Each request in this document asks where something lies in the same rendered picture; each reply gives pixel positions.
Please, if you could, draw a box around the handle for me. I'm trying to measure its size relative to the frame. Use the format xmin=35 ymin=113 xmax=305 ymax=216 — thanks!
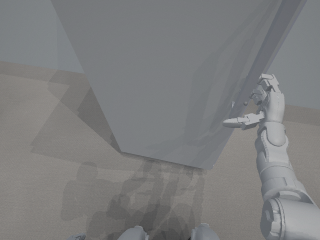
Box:
xmin=228 ymin=0 xmax=301 ymax=119

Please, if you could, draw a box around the robot right forearm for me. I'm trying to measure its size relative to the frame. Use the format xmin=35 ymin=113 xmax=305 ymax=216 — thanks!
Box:
xmin=254 ymin=121 xmax=320 ymax=210

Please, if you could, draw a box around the fridge door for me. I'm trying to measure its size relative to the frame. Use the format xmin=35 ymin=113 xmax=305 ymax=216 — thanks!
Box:
xmin=50 ymin=0 xmax=305 ymax=170

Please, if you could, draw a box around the right robot hand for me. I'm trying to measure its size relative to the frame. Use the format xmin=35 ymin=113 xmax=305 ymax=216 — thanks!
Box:
xmin=222 ymin=73 xmax=285 ymax=131

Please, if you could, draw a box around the robot right shin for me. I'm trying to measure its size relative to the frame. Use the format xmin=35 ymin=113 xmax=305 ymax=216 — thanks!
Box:
xmin=197 ymin=223 xmax=210 ymax=228

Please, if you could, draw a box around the right robot thigh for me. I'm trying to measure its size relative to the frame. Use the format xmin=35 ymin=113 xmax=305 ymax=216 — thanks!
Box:
xmin=190 ymin=226 xmax=220 ymax=240

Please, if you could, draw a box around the robot right upper arm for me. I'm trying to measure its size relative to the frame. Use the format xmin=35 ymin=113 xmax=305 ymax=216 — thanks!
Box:
xmin=260 ymin=197 xmax=320 ymax=240

